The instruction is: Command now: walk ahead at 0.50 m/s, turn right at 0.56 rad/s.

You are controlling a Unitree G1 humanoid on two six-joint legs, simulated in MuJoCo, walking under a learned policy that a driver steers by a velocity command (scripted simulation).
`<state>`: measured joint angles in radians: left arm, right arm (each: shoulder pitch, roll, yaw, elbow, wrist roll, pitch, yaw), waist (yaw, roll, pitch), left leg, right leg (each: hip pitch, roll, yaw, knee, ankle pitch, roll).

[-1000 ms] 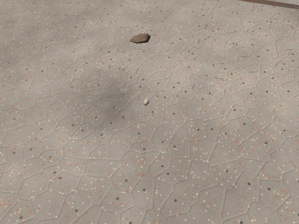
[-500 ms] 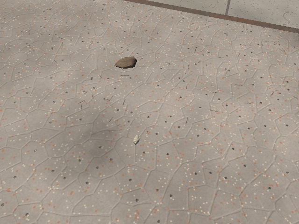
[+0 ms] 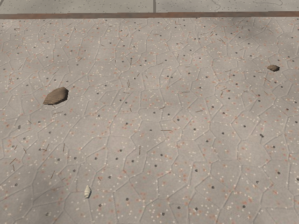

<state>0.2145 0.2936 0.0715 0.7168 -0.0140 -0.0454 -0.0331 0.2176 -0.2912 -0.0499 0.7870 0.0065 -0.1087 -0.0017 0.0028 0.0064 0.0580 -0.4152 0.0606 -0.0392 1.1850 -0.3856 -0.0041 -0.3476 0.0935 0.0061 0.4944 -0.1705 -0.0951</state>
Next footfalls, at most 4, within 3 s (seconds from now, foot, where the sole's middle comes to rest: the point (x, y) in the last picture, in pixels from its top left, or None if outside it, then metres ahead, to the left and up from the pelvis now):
0.32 left None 0.37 0.13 -0.77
0.78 right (192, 202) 0.54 -0.15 -0.77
1.22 left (134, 209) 0.51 0.11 -0.77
1.68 right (184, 200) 0.55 -0.11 -0.77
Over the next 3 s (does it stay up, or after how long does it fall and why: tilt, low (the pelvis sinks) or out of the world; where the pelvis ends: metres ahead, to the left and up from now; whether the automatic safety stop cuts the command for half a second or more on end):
stays up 0.47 0.02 0.00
